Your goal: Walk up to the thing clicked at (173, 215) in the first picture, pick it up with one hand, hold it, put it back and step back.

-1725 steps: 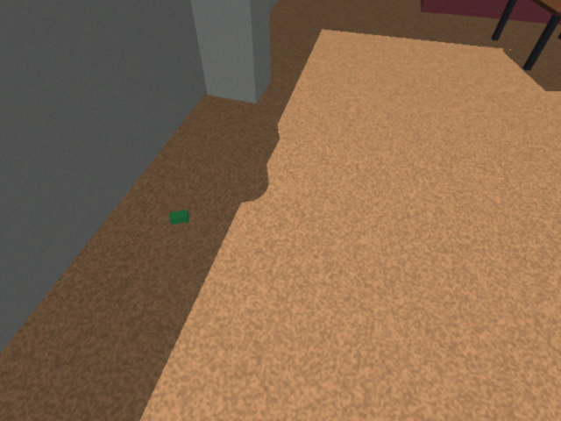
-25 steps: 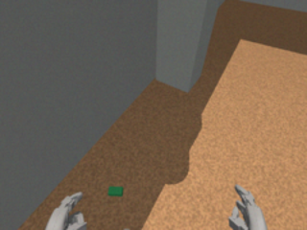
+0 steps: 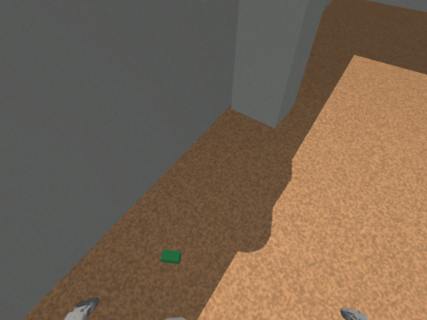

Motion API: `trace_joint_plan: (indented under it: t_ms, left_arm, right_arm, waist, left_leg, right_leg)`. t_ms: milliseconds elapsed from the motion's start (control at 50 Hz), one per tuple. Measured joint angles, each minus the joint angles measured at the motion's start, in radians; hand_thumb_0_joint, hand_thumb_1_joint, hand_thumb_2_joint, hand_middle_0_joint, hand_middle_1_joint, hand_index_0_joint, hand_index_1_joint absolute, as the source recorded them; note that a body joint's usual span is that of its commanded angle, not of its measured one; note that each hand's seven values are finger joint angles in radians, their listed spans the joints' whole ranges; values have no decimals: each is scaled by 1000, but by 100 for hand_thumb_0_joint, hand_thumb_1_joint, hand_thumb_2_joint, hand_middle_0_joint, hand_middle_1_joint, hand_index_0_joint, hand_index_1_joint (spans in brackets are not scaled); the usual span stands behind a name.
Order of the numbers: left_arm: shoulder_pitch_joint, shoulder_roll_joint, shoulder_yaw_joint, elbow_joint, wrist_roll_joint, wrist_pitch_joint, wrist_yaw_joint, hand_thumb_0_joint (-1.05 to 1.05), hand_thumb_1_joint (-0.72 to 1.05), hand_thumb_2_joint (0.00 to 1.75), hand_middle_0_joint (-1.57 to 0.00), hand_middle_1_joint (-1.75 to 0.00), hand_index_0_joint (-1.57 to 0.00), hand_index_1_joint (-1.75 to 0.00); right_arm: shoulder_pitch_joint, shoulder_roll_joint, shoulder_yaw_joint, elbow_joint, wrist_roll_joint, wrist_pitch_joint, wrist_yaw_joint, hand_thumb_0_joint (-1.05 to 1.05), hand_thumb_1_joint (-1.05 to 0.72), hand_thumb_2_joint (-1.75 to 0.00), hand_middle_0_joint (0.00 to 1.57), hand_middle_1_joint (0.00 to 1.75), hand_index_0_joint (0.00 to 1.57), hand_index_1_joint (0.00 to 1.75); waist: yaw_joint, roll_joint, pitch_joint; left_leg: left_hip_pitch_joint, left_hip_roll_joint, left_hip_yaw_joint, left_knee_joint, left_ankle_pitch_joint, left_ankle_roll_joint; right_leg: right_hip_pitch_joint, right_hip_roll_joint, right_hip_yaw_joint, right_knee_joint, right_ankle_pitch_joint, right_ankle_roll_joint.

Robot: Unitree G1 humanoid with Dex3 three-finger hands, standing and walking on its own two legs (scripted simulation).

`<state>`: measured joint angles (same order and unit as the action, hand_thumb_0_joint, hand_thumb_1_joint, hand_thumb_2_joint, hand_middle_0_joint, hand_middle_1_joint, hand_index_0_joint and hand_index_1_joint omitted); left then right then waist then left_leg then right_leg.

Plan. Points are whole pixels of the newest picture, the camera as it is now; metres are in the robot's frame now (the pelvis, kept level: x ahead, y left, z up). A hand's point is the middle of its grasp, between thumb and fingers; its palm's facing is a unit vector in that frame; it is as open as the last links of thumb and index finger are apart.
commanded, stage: stand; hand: left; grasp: from above
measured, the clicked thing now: (171, 256) +0.47 +0.22 -0.73
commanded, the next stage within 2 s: none
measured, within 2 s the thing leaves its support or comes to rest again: neither
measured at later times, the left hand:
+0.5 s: hand out of the picture +0.04 +0.23 -0.13, palm faces +0.06 -0.95 -0.32, open 7.4 cm
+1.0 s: hand out of the picture +0.05 +0.24 -0.13, palm faces +0.05 -0.94 -0.33, open 7.4 cm
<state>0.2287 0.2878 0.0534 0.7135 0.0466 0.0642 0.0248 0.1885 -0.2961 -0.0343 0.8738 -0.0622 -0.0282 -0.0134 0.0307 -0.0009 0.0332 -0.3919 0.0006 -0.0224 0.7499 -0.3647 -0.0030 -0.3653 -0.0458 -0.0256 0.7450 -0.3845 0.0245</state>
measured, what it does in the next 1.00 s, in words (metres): stands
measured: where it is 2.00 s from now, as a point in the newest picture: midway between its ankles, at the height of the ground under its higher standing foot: outside the picture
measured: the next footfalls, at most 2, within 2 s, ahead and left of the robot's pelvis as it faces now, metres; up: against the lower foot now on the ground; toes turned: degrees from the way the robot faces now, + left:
none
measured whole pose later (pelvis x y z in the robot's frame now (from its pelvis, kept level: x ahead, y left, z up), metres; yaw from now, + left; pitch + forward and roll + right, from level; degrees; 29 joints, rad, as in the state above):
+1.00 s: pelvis +0.00 -0.01 +0.03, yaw +1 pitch -3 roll +0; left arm 0.12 0.31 0.03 1.17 0.02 0.00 0.01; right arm 0.13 -0.31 -0.01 1.14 -0.02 0.00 -0.02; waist 0.02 0.01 0.07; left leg -0.13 0.01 -0.05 0.37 -0.18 -0.02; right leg -0.09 -0.03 -0.06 0.34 -0.19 0.02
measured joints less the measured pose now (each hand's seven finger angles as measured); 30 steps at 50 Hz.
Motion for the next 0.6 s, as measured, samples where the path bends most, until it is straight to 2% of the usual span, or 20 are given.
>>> trace_joint_plan:
  t_ms: [120,280,600]
  left_arm:
    - [12,-4,1,153,-6,-32,0,0,90,90,-20,-30,-20,-30]
    - [-5,-15,-13,290,-16,-45,0,0,90,90,-20,-30,-20,-30]
    - [-75,9,-17,411,-22,-59,-1,0,90,90,-21,-30,-20,-30]
  right_arm:
    - [5,4,-4,71,9,16,-3,1,-90,-90,21,30,20,30]
    - [-13,16,5,149,24,30,-6,1,-90,-90,21,30,20,30]
    - [-44,1,14,233,36,30,-10,1,-90,-90,21,30,20,30]
  waist:
    - [-2,9,12]
    - [-5,15,26]
    - [-7,13,39]
  left_leg:
    - [80,-3,-9,-99,45,-2]
    - [167,0,-19,-214,101,-5]
    - [250,4,-22,-342,167,-9]
  right_leg:
    - [86,-2,-12,-102,43,0]
    - [182,2,-25,-229,102,0]
    - [268,7,-31,-363,171,-1]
